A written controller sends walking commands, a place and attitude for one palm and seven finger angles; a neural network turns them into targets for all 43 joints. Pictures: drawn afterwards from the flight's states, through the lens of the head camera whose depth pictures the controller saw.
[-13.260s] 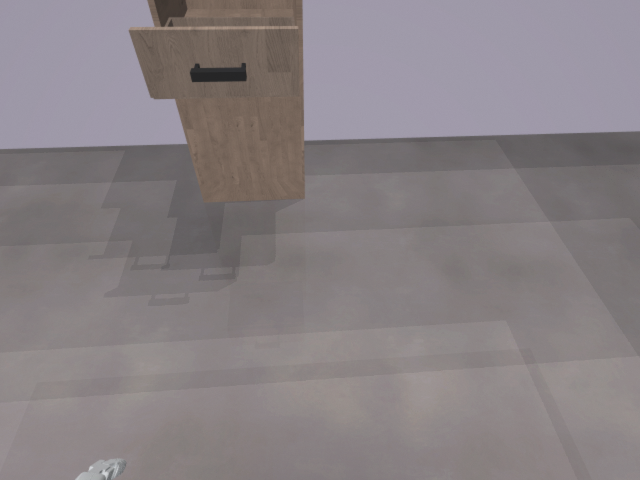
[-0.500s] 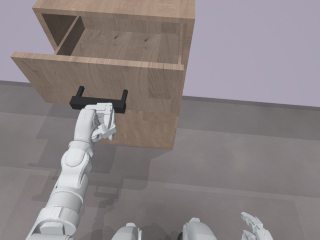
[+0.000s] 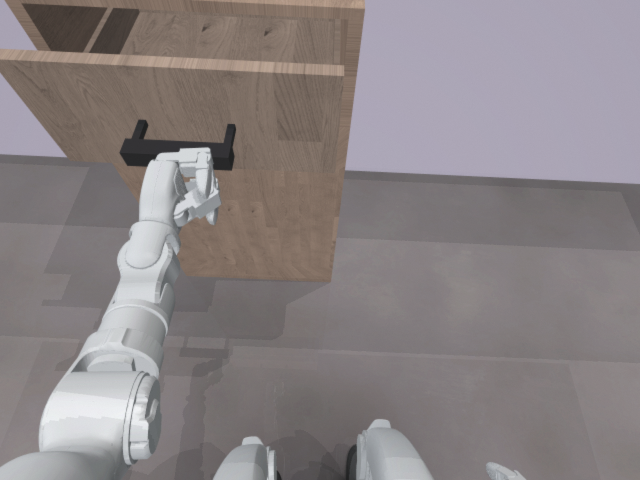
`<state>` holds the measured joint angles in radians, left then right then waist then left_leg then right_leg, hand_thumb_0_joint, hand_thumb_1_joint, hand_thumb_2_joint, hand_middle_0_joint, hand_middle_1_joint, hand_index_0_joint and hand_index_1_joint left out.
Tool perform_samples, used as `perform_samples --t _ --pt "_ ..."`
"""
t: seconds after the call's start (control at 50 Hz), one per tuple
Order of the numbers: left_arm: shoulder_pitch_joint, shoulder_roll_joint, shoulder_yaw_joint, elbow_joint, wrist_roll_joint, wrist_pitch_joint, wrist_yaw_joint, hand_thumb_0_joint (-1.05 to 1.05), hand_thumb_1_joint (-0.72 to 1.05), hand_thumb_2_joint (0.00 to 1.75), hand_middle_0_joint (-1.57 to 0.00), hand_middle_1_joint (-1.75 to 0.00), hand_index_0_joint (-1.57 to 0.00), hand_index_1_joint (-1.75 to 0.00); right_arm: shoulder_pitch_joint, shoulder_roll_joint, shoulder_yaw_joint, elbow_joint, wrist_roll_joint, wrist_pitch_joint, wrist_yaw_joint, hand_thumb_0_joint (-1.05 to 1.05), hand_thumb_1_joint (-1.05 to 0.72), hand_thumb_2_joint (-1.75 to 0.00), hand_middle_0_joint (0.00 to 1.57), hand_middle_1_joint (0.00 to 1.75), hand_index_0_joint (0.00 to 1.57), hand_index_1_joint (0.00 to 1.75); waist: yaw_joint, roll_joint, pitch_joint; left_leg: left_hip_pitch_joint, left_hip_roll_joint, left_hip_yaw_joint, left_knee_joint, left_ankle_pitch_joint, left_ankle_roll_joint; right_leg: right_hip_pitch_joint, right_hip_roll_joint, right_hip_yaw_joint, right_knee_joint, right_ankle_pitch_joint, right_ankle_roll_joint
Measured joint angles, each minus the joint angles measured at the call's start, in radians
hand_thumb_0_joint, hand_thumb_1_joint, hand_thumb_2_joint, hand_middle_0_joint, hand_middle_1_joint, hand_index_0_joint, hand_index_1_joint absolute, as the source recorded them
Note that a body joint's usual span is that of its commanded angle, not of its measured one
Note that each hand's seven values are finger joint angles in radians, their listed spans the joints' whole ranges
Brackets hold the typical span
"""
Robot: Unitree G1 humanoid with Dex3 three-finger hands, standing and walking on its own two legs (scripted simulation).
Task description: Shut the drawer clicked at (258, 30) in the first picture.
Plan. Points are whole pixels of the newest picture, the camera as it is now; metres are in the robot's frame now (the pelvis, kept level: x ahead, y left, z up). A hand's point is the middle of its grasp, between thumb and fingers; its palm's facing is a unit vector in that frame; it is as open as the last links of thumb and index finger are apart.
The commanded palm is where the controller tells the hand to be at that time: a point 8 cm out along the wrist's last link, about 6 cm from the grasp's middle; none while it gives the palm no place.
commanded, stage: push the drawer shut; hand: left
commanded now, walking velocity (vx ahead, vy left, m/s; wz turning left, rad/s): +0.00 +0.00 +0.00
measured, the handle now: (182, 142) +0.54 +0.17 +0.06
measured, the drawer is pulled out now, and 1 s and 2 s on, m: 0.11 0.00 0.00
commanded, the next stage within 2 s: pull the fist back off the drawer in 1.20 s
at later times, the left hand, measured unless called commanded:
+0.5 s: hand (220, 162) +0.51 +0.11 +0.06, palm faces -0.09 -0.99 -0.05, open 2.9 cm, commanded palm +0.51 +0.17 +0.06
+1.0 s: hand (224, 128) +0.57 +0.11 +0.06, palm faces -0.09 -0.99 -0.04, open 3.0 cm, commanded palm +0.57 +0.16 +0.06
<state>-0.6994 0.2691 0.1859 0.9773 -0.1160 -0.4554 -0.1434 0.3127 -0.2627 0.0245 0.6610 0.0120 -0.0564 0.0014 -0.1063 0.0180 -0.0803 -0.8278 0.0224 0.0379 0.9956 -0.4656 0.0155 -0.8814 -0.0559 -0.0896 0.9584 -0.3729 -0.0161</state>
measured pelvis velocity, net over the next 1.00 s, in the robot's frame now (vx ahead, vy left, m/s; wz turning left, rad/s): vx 0.00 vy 0.01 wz -0.02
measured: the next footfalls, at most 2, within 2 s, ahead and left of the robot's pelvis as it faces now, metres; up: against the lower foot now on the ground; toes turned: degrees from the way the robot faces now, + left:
none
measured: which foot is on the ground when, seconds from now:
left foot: down 0.00-1.00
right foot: down 0.00-1.00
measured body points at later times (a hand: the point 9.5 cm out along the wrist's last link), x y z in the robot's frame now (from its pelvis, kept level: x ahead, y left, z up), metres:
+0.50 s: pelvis +0.00 +0.00 -0.01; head +0.13 +0.01 +0.42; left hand +0.50 +0.17 +0.06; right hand +0.01 -0.26 -0.13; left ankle +0.01 +0.11 -0.67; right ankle +0.05 -0.11 -0.67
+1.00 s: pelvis +0.00 +0.01 -0.02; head +0.16 +0.03 +0.40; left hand +0.56 +0.17 +0.07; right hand -0.05 -0.24 -0.12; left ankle +0.01 +0.11 -0.67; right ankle +0.05 -0.11 -0.67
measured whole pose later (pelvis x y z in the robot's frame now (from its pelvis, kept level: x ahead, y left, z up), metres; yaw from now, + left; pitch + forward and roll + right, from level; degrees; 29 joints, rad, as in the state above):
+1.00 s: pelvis +0.00 +0.01 -0.02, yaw -1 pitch +26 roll -3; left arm -1.15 0.49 0.33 1.31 0.02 -0.40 -0.12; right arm 0.42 -0.27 0.06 0.64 -0.06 0.01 0.03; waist -0.26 0.04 -0.09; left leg -1.07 0.04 0.02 1.11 -0.49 0.03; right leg -1.09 -0.04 -0.10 1.01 -0.36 0.00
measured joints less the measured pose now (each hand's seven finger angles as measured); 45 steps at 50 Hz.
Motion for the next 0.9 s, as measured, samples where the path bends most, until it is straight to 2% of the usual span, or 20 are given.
perform_samples --t 0.38,0.9 --pt "-0.16 0.065 0.078 0.145 0.042 -0.008 0.004 -0.03 0.83 0.97 -1.4 -1.6 -1.4 -1.6 0.042 -0.005 0.005 -0.006 -0.024 0.034 0.013 0.01 -0.91 -0.89 0.2 0.3 0.2 0.3 -0.05 0.005 -0.007 -0.078 0.011 0.0 0.038 -0.01 0.001 -0.074 0.01 0.002 0.023 0.002 -0.001" --pt "-0.421 0.208 0.14 0.313 0.12 0.051 0.026 -0.02 0.77 0.94 -1.4 -1.6 -1.4 -1.6 0.089 -0.013 0.034 -0.019 -0.059 0.057 0.022 0.0 -0.91 -0.89 0.2 0.3 0.21 0.3 -0.143 0.016 -0.005 -0.222 0.018 -0.014 0.109 -0.024 0.016 -0.195 0.016 -0.009 0.05 0.011 0.011"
